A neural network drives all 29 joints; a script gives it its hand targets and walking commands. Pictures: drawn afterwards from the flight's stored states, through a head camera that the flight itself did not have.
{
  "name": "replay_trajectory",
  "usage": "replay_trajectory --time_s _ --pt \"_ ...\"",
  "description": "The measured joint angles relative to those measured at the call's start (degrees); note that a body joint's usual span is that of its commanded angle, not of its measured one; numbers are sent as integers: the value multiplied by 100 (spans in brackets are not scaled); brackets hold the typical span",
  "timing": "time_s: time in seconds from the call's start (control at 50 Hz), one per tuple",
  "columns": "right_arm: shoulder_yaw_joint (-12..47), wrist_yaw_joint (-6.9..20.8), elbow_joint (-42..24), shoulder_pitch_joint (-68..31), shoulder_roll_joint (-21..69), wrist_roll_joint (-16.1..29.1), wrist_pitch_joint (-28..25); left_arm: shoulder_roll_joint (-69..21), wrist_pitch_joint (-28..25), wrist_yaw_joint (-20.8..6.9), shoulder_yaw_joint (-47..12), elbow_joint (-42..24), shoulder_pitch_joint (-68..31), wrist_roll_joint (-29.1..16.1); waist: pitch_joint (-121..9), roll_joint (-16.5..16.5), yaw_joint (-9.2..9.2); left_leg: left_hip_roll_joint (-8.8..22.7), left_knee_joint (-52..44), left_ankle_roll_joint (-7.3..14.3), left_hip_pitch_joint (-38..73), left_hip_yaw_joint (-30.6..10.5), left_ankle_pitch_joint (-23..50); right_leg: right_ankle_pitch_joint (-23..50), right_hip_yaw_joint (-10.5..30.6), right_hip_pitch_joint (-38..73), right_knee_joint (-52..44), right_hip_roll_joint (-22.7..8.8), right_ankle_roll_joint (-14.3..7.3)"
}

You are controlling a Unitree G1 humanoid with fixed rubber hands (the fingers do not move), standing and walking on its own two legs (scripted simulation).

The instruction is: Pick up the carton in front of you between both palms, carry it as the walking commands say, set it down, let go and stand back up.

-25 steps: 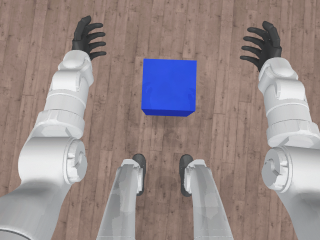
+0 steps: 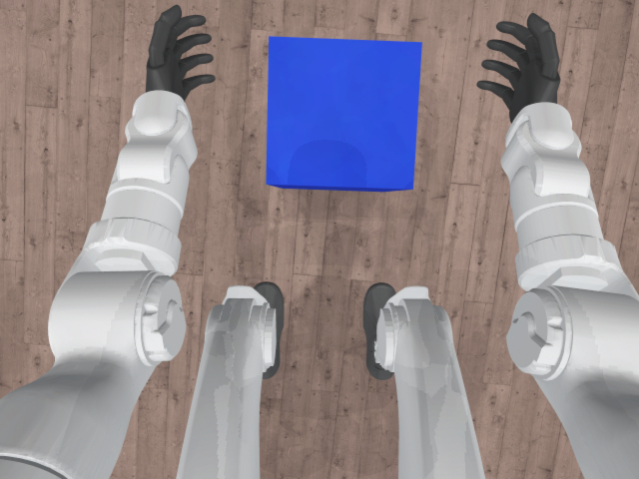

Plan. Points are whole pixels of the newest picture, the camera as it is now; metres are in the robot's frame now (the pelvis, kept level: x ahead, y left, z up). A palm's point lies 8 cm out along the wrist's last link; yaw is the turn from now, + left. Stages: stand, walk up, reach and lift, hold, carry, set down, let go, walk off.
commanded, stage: reach and lift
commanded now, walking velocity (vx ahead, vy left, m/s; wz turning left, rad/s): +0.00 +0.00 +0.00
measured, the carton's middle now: (337, 130) +0.51 -0.02 -0.41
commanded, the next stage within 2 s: none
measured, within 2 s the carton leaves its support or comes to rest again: leaves its support in 1.38 s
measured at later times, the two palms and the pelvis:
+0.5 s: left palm (216, 120) +0.51 +0.17 -0.34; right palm (457, 123) +0.51 -0.20 -0.33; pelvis -0.04 +0.00 -0.15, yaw +0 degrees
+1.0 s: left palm (233, 118) +0.51 +0.14 -0.33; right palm (449, 128) +0.50 -0.19 -0.33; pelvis -0.04 +0.00 -0.16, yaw +0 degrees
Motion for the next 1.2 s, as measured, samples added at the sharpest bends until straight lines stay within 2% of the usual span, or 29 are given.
replay_trajectory --time_s 0.08,0.18,0.28,0.4,0.54,0.64,0.74,0.82,0.9,1.04,1.06,1.14,1.2 --pt "427 -127 -193 -203 -280 537 108 233 136 164 -518 -268 -191 -508 449 -39 5 -14 926 19 -518 38 -187 -208 48 -523 930 13 19" --pt "738 -199 21 -661 -587 956 303 439 382 293 -902 -189 -675 -950 1008 -46 19 -54 1824 20 -916 70 -267 -313 92 -917 1850 3 63" --pt "863 -234 617 -1229 -681 1052 341 534 461 293 -994 391 -1260 -1053 1467 -35 19 -76 2429 11 -1163 62 -265 -324 92 -1150 2453 7 75" --pt "984 -251 1294 -1900 -707 1069 180 631 293 189 -970 1080 -1834 -1009 2074 -16 17 -89 2882 -8 -1343 35 -267 -329 72 -1318 2897 16 70" --pt "1211 -338 1289 -2197 -809 1271 -57 774 49 195 -1254 1028 -2033 -1300 2745 -34 38 -69 3330 -34 -1422 35 -390 -431 78 -1424 3349 53 59" --pt "1315 -394 1187 -2031 -790 1373 -79 799 5 212 -1475 933 -1898 -1502 2867 -19 0 -84 3565 -49 -1354 26 -530 -581 70 -1354 3594 43 47" --pt "1265 -397 1083 -1747 -627 1326 -100 710 -24 174 -1479 884 -1737 -1444 2670 -37 -56 -72 3579 -64 -1349 2 -564 -596 48 -1354 3595 56 38" --pt "1242 -371 1150 -1651 -559 1296 -83 571 -18 162 -1299 1095 -1718 -1258 2512 -9 -55 -58 3493 -58 -1336 -7 -525 -544 38 -1342 3495 68 42" --pt "1292 -346 1266 -1796 -539 1295 -73 578 -22 143 -1203 1278 -1866 -1191 2480 -14 -50 -42 3396 -50 -1342 8 -447 -452 53 -1364 3401 85 47" --pt "1498 -296 1335 -2167 -396 1338 -55 458 -22 81 -1426 1406 -2239 -1282 2700 -41 -20 -59 3361 -51 -1296 13 -385 -407 59 -1310 3374 71 46" --pt "1463 -394 1345 -2217 -343 1319 -61 417 -34 183 -1402 1415 -2284 -1268 2743 -42 -14 -64 3364 -52 -1282 12 -386 -411 58 -1292 3378 66 46" --pt "1114 -473 1388 -2331 -282 997 12 374 38 236 -1170 1495 -2432 -1033 2849 -35 -29 -100 3410 -48 -1245 1 -384 -437 48 -1223 3421 37 48" --pt "797 -370 1230 -2281 -251 704 228 297 195 172 -809 1404 -2403 -726 2796 18 -21 -127 3502 -34 -1329 -15 -379 -454 34 -1275 3499 18 56"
